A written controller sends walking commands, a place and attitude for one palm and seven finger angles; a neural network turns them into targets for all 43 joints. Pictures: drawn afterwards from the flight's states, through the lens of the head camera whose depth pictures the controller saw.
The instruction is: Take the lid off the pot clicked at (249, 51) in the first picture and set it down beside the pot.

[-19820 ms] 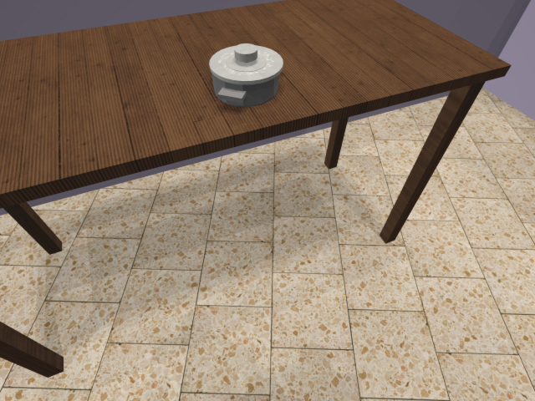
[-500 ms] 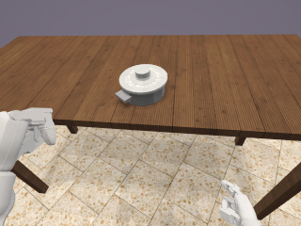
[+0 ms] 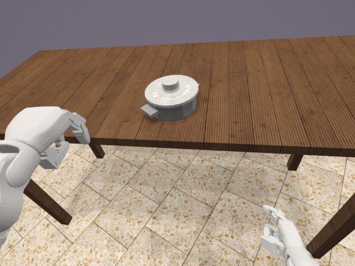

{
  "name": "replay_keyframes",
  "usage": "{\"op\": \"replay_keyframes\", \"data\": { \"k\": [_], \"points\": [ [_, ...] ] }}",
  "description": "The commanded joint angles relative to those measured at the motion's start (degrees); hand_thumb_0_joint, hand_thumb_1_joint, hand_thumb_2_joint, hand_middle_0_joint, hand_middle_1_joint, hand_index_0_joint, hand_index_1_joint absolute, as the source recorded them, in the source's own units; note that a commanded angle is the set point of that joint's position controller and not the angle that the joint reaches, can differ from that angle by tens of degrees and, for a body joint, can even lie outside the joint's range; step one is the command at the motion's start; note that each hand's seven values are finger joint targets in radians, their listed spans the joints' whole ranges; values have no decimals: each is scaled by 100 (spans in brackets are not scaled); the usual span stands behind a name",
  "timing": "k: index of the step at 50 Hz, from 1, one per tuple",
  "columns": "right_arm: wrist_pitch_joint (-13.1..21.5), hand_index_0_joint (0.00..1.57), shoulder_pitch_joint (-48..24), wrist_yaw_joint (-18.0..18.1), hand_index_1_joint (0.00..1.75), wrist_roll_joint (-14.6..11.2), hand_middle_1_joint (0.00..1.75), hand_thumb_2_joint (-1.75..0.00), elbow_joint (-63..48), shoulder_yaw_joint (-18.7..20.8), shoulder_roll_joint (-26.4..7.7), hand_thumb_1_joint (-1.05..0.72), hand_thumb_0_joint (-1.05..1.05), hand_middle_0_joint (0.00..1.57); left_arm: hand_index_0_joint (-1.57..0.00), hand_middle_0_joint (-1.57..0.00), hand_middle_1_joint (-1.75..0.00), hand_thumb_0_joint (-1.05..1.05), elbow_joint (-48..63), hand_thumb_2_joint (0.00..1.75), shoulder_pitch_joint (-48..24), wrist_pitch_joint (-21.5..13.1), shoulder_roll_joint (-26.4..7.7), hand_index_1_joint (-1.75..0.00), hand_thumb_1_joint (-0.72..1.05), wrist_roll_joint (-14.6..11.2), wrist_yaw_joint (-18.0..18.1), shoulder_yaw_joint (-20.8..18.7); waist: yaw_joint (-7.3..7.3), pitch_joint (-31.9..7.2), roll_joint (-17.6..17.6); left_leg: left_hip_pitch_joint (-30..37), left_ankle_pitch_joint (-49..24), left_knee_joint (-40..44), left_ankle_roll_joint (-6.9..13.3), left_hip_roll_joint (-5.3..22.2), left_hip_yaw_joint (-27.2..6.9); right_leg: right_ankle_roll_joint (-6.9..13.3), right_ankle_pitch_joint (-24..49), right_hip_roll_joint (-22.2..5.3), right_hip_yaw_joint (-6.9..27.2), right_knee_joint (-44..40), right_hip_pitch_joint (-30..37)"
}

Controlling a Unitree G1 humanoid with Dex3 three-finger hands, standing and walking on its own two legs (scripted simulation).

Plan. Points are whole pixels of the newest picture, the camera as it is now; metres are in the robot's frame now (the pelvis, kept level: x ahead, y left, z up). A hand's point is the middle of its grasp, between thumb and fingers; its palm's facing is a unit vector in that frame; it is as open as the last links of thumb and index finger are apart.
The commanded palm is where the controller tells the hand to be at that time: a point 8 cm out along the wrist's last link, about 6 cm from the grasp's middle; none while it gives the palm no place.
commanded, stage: reach forward and open the fingers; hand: left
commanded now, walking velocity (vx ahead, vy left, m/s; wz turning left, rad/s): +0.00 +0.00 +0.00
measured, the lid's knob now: (170, 83) +0.55 +0.10 +0.15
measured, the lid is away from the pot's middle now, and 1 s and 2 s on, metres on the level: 0.00 0.00 0.00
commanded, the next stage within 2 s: move the open hand above the knob in 0.42 s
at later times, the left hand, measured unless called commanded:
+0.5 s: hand (70, 118) +0.31 +0.24 +0.23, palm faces -0.02 +0.03 -1.00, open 9.9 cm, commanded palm +0.27 +0.23 +0.28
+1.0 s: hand (115, 114) +0.36 +0.18 +0.20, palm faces -0.16 +0.04 -0.99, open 10.0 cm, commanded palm +0.34 +0.19 +0.28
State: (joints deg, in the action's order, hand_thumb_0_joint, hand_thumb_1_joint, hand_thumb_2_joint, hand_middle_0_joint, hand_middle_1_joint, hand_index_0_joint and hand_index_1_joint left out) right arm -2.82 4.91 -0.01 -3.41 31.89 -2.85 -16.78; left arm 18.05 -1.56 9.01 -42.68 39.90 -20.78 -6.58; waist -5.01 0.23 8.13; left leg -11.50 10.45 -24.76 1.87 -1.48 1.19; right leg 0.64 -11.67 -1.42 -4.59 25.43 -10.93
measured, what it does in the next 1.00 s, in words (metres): stands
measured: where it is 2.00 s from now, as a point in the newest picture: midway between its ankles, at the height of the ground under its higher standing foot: outside the picture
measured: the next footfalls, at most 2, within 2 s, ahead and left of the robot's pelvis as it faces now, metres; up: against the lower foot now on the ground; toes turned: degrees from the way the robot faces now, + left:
none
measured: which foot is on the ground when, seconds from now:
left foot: down 0.00-1.00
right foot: down 0.00-1.00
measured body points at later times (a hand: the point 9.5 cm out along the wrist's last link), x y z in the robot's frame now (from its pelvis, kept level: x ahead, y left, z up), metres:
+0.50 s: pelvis -0.02 -0.01 +0.00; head -0.03 -0.06 +0.44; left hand +0.30 +0.23 +0.29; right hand +0.19 -0.24 -0.09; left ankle +0.03 +0.10 -0.74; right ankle +0.03 -0.11 -0.74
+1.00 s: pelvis -0.01 +0.00 +0.00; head -0.02 -0.05 +0.44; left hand +0.36 +0.17 +0.25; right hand +0.19 -0.22 -0.10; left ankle +0.03 +0.10 -0.74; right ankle +0.03 -0.11 -0.74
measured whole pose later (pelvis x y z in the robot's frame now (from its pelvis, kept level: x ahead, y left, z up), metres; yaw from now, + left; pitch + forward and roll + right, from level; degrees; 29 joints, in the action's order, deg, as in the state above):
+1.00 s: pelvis -0.01 +0.00 +0.00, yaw +0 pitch -3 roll +1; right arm -1.4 7.4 0.2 -3.4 34.7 -3.1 -17.6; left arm -6.7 -34.6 10.5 -35.0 45.5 -29.1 12.8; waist -2.0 1.1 6.5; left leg -12.2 10.2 -25.2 2.4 -2.5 2.0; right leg 0.4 -12.7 -2.5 -3.6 28.7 -13.1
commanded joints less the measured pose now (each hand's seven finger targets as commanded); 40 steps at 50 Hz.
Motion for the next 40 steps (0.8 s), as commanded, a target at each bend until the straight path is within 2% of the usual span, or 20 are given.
{"op": "replay_keyframes", "data": {
  "k": [1,4,5,7,9,11,13,14,17,19,20,24,26,28,29,32,34,35,38,40],
  "points": [
    [409,20,-925,45,30,-1,30,-90,-1001,209,-510,-90,0,20,-99,-99,-26,0,653,164,-1664,-158,-1603,-26,-24,76,-82,-974,39,-1188,-534,315,-519,355,52,-56,-142,-43,36,187,233,-453,251],
    [477,20,-924,73,30,-11,30,-90,-988,228,-608,-90,0,20,-95,-95,-15,0,447,170,-2124,-187,-2208,-15,-34,157,-89,-1456,39,-1212,-299,336,-519,296,48,-58,-208,-3,20,248,312,-423,257],
    [443,20,-899,91,30,24,30,-90,-905,186,-570,-90,0,20,-94,-94,-12,0,139,172,-2507,-199,-2196,-12,-38,192,-166,-1337,19,-1208,-480,154,-479,371,50,-94,-186,-22,-49,164,276,-437,328],
    [452,20,-846,102,30,-1,30,-90,-917,218,-593,-90,0,20,-92,-92,-8,0,-204,174,-2547,-226,-2026,-8,-41,69,-254,-1203,28,-1005,-525,116,-358,382,57,-85,-155,-51,-89,146,281,-471,223],
    [524,20,-816,42,30,-75,30,-90,-1016,273,-595,-90,0,20,-91,-91,-8,0,-455,174,-2121,-181,-1456,-8,-41,-67,-356,-864,99,-975,-486,250,-389,258,57,-98,-160,-27,25,221,307,-440,83],
    [514,20,-849,17,30,-76,30,-90,-1043,265,-566,-90,0,20,-91,-91,-8,0,-266,174,-2301,-232,-1122,-8,-41,-125,-494,-428,94,-975,-693,172,-219,329,74,-109,-77,-73,-121,130,289,-451,112],
    [553,20,-900,28,30,-73,30,-90,-1075,272,-573,-90,0,20,-90,-90,-8,0,-9,174,-2545,-295,-1130,-8,-40,-93,-513,-328,127,-951,-595,176,-25,362,98,-117,-79,-87,-344,121,300,-477,34],
    [622,20,-894,25,30,-96,30,-90,-1135,284,-589,-90,0,20,-90,-90,-8,0,102,174,-2582,-293,-1201,-8,-40,-49,-463,-414,185,-1063,-484,326,-42,281,94,-109,-122,-55,-361,196,339,-454,13],
    [621,20,-833,138,30,7,30,-90,-945,246,-616,-90,0,20,-89,-89,-8,0,-4,174,-3775,-381,-2288,-8,-40,253,-351,-1072,62,-1216,-502,215,-3,411,113,-121,-175,-48,-567,122,365,-448,213],
    [671,20,-767,145,30,14,30,-90,-856,283,-670,-90,0,20,-88,-88,-8,0,-189,173,-4018,-361,-2744,-8,-39,327,-223,-1545,27,-1409,-112,329,-277,318,89,-126,-211,30,-306,187,406,-378,303],
    [637,20,-797,134,30,32,30,-90,-837,219,-560,-90,0,20,-88,-88,-8,0,-509,172,-4263,-317,-2482,-8,-39,390,-245,-1256,-3,-1400,-208,179,-334,392,66,-134,-191,37,-268,120,378,-329,401],
    [561,20,-657,-44,30,-107,30,-90,-911,320,-615,-90,0,20,-87,-87,-8,0,-1406,168,-3058,-92,-922,-8,-38,76,-429,-303,106,-877,-525,154,-341,303,32,-111,-120,32,15,213,276,-324,-30],
    [475,20,-768,-101,30,-132,30,-90,-1053,292,-584,-90,0,20,-87,-87,-8,0,-1033,168,-3070,-53,-436,-8,-38,115,-583,330,129,-843,-878,63,-35,374,55,-95,-17,-22,-220,123,267,-345,-33],
    [479,20,-871,-94,30,-123,30,-90,-1115,266,-571,-90,0,20,-87,-87,-8,0,-696,168,-3513,-56,-352,-8,-38,235,-541,571,217,-858,-913,77,313,416,85,-100,-29,-42,-618,109,288,-390,-125],
    [526,20,-825,-74,30,-156,30,-90,-1109,271,-597,-90,0,20,-87,-87,-8,0,-708,168,-3670,-31,-560,-8,-38,265,-456,374,285,-914,-847,187,340,326,91,-81,-56,-33,-681,186,329,-398,-223],
    [544,20,-820,105,30,-14,30,-90,-877,192,-646,-90,0,20,-87,-87,-8,0,-726,168,-5486,-114,-2225,-8,-38,593,-301,-679,130,-1411,-635,122,270,407,126,-154,-140,1,-850,109,409,-355,201],
    [608,20,-744,166,30,21,30,-90,-733,207,-671,-90,0,20,-87,-87,-8,0,-929,168,-6035,-102,-2697,-8,-38,620,-202,-1050,119,-1705,-178,285,-29,306,111,-167,-230,56,-543,153,461,-308,313],
    [628,20,-783,171,30,38,30,-90,-720,141,-541,-90,0,20,-87,-87,-8,0,-1156,168,-6365,-70,-2494,-8,-38,674,-225,-811,82,-1853,-257,189,-167,362,88,-186,-226,57,-394,89,462,-249,525],
    [478,20,-599,65,30,-19,30,-90,-610,204,-562,-90,0,20,-87,-87,-8,0,-2400,168,-5113,143,-1092,-8,-38,494,-441,89,135,-1193,-677,53,-291,324,56,-153,-141,52,21,90,339,-216,134],
    [397,20,-605,-79,30,-72,30,-90,-743,230,-570,-90,0,20,-87,-87,-8,0,-2534,168,-4385,270,-21,-8,-38,465,-678,957,208,-1011,-1002,-4,-181,312,44,-147,-76,47,68,79,302,-251,38]
  ]
}}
